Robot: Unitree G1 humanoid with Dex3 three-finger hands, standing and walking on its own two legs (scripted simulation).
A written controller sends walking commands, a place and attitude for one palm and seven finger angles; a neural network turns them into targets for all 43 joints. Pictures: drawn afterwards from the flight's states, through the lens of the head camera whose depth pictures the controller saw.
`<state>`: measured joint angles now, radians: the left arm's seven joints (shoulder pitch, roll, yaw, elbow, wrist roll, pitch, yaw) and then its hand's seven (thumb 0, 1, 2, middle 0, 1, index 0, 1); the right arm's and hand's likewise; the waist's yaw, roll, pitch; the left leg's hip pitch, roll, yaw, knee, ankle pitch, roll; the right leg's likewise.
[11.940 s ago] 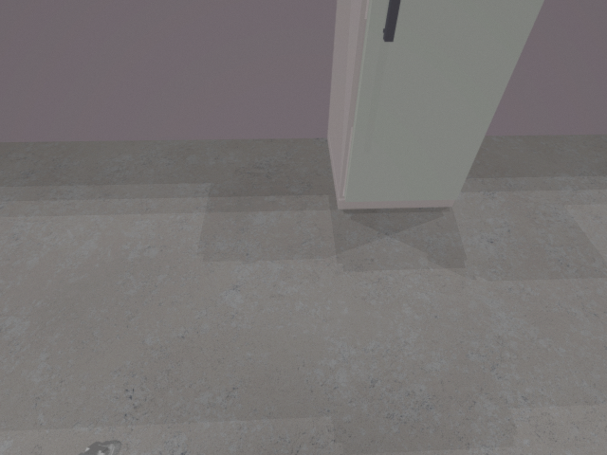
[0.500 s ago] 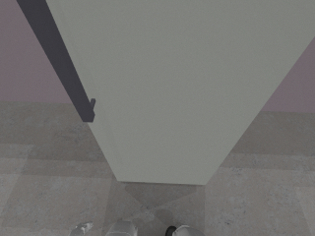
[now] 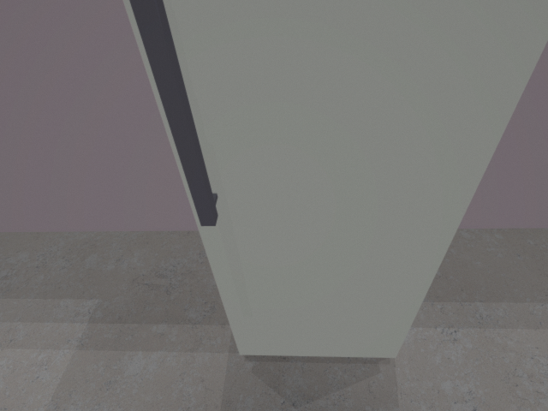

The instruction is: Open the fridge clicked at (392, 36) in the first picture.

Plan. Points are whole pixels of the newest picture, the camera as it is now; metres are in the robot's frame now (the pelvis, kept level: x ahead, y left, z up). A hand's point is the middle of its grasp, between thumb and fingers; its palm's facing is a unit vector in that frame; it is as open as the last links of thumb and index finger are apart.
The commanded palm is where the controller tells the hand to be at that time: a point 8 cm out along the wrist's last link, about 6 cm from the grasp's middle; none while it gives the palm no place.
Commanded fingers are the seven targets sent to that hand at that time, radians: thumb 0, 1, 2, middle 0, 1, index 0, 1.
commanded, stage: come to a stop and stand still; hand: left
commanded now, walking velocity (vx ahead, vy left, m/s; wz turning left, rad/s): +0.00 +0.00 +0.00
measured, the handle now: (183, 104) +0.43 +0.15 +0.27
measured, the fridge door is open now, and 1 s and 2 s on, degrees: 0 0 0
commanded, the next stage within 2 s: look again from close up in 1.42 s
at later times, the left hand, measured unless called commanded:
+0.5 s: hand out of the picture +0.01 +0.19 -0.15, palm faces +0.04 -0.98 -0.21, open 7.3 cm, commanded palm none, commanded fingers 0.00 0.90 0.90 -0.20 -0.30 -0.20 -0.30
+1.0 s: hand out of the picture +0.01 +0.17 -0.16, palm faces +0.06 -0.98 -0.17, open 7.4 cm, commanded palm none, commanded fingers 0.00 0.90 0.90 -0.20 -0.30 -0.20 -0.30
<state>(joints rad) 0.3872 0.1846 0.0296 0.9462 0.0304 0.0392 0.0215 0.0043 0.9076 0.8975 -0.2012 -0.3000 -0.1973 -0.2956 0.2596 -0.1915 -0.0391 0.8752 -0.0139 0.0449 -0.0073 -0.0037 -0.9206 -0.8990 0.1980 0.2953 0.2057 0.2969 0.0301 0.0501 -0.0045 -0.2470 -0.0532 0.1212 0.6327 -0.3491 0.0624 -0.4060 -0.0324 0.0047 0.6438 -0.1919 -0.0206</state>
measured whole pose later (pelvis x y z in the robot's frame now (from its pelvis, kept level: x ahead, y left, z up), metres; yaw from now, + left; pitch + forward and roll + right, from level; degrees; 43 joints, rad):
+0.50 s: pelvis -0.01 +0.02 +0.01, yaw +1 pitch -3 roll +1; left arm 0.31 0.15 0.01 1.02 0.02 0.01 0.02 0.01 0.92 0.90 -0.20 -0.30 -0.20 -0.30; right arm 0.36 -0.14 -0.01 1.04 -0.01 0.00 -0.02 0.00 -0.90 -0.90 0.20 0.29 0.20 0.30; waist -0.01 0.01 0.01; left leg -0.21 -0.07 0.11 0.48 -0.23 0.09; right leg -0.32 -0.01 0.04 0.48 -0.14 -0.01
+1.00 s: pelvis +0.03 +0.01 +0.02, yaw +2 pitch -1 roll +0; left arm 0.32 0.13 -0.01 1.08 0.02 -0.01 0.03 0.01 0.91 0.90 -0.20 -0.30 -0.20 -0.30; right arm 0.30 -0.15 0.00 1.07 0.00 -0.03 -0.03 0.00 -0.91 -0.90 0.19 0.29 0.20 0.30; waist 0.00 -0.01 0.03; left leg -0.15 -0.07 0.08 0.41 -0.25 0.08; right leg -0.27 -0.01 0.03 0.44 -0.15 0.01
